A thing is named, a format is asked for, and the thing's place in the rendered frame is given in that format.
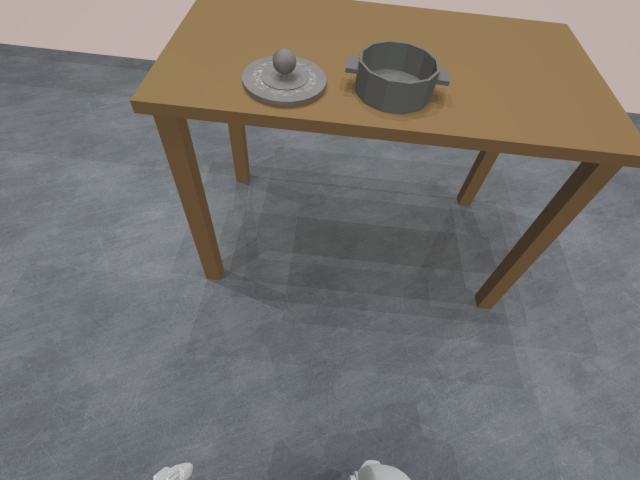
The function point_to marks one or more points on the pot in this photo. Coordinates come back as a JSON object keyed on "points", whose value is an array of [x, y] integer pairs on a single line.
{"points": [[396, 77]]}

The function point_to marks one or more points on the table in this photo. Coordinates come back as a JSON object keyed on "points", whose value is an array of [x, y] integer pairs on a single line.
{"points": [[517, 86]]}

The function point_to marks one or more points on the knob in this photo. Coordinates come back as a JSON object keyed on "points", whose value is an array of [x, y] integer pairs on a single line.
{"points": [[284, 61]]}

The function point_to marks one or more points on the lid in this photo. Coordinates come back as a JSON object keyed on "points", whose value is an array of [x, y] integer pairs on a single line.
{"points": [[306, 82]]}

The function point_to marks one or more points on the right robot shin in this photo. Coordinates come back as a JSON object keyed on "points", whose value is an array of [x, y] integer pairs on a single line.
{"points": [[369, 462]]}

